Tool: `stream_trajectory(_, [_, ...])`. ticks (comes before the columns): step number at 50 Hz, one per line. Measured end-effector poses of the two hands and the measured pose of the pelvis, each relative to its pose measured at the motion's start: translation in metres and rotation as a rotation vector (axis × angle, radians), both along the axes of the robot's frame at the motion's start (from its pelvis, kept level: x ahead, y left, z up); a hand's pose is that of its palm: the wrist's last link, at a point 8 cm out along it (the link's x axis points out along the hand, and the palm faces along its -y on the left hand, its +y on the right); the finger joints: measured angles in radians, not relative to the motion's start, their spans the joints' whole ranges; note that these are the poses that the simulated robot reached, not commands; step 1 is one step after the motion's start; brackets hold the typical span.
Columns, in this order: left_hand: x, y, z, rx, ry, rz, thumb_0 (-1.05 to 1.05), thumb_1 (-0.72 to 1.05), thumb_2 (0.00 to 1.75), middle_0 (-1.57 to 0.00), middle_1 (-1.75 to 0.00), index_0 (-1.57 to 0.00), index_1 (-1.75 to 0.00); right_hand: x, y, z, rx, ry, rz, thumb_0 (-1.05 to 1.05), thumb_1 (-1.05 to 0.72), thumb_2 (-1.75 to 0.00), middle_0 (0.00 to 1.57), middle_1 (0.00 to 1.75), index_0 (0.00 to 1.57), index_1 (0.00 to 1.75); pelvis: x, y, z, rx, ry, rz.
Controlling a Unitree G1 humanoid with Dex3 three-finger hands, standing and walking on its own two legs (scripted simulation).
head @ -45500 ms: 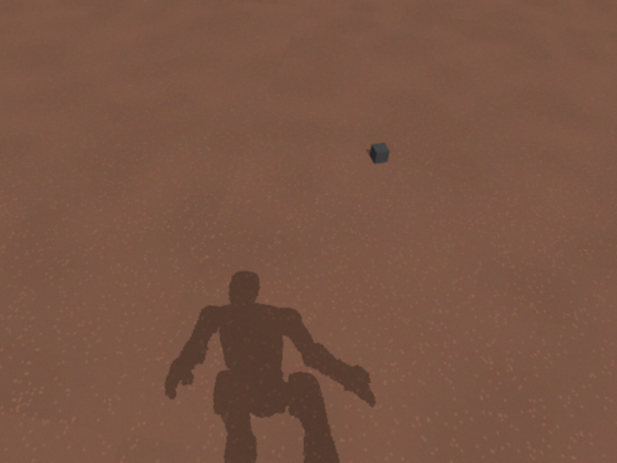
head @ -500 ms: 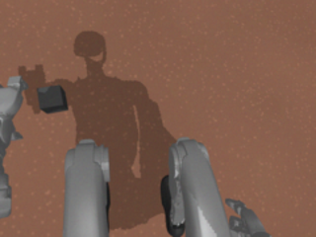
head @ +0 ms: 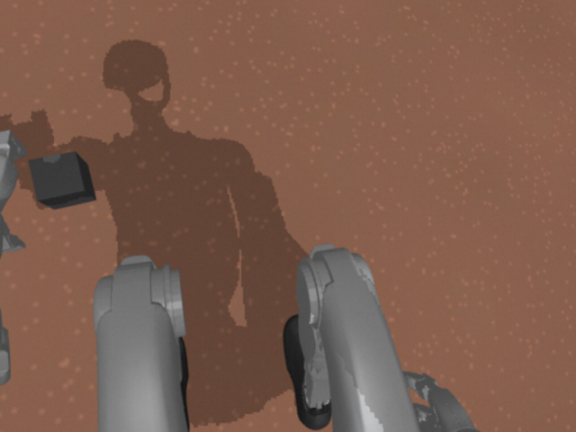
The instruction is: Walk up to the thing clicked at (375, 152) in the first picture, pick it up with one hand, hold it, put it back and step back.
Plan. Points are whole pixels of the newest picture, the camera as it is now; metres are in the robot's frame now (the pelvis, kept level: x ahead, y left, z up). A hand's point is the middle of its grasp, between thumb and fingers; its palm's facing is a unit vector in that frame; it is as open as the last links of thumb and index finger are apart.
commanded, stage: rise first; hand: left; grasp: from above
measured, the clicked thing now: (64, 181) +0.47 +0.33 -0.30
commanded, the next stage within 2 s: approach in 1.76 s
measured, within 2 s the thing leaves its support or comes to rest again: neither
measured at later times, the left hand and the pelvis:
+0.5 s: hand (6, 198) +0.41 +0.36 -0.19, palm faces -0.42 -0.14 -0.90, open 14.0 cm; pelvis +0.00 +0.00 -0.01, yaw -1 degrees
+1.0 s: hand (1, 186) +0.42 +0.36 -0.18, palm faces -0.42 -0.15 -0.90, open 14.0 cm; pelvis +0.00 +0.00 -0.01, yaw -1 degrees
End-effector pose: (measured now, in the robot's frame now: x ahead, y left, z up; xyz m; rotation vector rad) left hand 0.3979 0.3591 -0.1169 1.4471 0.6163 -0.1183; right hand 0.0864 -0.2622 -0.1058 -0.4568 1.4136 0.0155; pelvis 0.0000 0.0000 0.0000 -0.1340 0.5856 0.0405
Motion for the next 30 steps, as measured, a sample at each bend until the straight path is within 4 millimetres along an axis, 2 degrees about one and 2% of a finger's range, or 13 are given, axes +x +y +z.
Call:
stream_trajectory(18, [0.005,-0.001,-0.01,0.003,-0.01,0.0,0.0,-0.5,0.98,-0.08,-1.03,-0.11,-1.0,0.005,-0.003,-0.005,-0.006,-0.006,0.035,0.0,-0.91,-0.9,0.2,0.3,0.2,0.3,-0.001,-0.001,-0.007,-0.004,-0.009,-0.005])
stream_trajectory(30, [0.017,0.0,-0.01,0.009,-0.025,0.013,0.0,-0.52,1.0,-0.09,-1.02,-0.1,-1.02,-0.004,-0.001,-0.005,-0.008,0.007,0.027,0.0,-0.91,-0.9,0.2,0.3,0.2,0.3,-0.001,0.0,-0.011,-0.01,-0.015,-0.007])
